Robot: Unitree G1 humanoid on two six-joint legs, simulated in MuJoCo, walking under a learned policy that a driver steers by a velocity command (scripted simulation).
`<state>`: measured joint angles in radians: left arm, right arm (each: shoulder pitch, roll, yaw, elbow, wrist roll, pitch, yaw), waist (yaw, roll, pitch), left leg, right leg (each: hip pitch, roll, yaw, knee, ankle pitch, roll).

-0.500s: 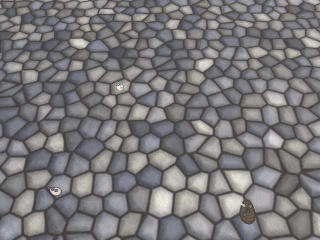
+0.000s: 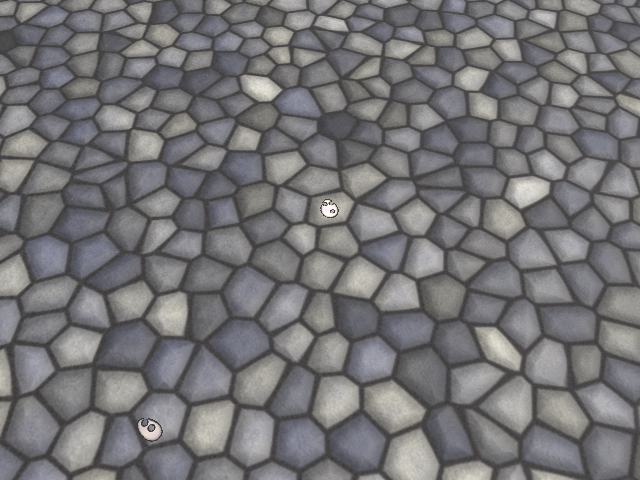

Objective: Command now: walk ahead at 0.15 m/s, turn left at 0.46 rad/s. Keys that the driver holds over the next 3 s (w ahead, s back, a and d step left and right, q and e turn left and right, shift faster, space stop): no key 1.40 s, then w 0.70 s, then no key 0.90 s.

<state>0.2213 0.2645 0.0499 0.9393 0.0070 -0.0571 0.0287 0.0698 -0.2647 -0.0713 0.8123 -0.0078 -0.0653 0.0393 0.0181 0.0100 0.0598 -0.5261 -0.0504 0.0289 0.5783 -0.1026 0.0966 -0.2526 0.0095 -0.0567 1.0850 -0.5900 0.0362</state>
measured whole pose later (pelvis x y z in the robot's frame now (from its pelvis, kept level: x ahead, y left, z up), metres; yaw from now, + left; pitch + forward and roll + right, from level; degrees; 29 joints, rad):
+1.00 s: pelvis +0.12 -0.05 +0.02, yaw +5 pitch -1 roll +0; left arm 0.19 0.23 0.04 0.98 0.00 -0.02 0.03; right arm 0.16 -0.22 -0.05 0.92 0.00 0.00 -0.03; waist 0.01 0.00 0.04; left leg -0.26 -0.04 -0.07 0.55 -0.27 0.01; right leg -0.20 -0.01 0.00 0.55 -0.32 0.01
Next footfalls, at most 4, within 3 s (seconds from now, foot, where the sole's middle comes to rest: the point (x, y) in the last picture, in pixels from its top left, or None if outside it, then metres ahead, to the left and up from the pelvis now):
0.38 right None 0.15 -0.17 -0.75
2.12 right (396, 408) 0.57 -0.12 -0.75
2.56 left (285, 385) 0.61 0.11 -0.75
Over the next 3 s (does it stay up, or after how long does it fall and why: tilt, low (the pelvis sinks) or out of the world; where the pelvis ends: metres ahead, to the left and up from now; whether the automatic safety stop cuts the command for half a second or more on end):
stays up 0.56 -0.02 0.02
